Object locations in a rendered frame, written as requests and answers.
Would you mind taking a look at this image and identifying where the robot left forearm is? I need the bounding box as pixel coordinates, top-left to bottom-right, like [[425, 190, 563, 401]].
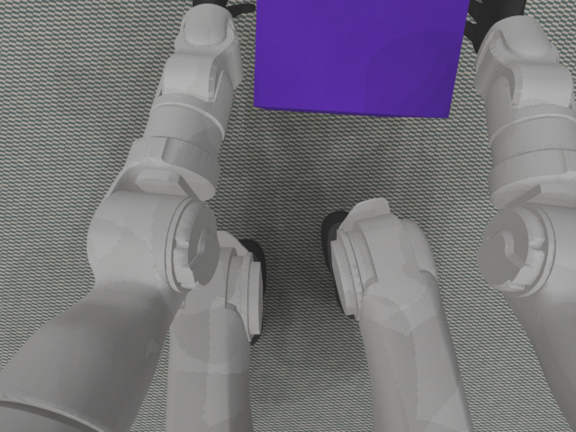
[[86, 4, 244, 264]]

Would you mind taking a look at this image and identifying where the robot right forearm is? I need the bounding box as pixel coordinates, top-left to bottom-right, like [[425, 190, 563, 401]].
[[473, 15, 576, 210]]

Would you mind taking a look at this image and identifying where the robot left upper arm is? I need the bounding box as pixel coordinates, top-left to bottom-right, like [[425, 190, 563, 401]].
[[0, 191, 221, 432]]

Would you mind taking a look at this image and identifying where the right robot hand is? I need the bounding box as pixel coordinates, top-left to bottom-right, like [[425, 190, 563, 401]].
[[463, 0, 527, 53]]

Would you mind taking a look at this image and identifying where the carton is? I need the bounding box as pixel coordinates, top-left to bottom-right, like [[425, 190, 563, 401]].
[[254, 0, 470, 118]]

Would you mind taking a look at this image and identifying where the left robot hand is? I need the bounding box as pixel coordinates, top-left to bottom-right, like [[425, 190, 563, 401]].
[[193, 0, 256, 18]]

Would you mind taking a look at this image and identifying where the robot right shin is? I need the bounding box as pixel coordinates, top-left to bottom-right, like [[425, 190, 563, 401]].
[[338, 198, 438, 282]]

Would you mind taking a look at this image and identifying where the robot right upper arm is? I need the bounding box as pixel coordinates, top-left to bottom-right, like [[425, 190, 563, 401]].
[[476, 202, 576, 432]]

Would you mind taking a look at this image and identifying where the robot right foot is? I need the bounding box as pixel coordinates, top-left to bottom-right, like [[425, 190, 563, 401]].
[[321, 211, 355, 319]]

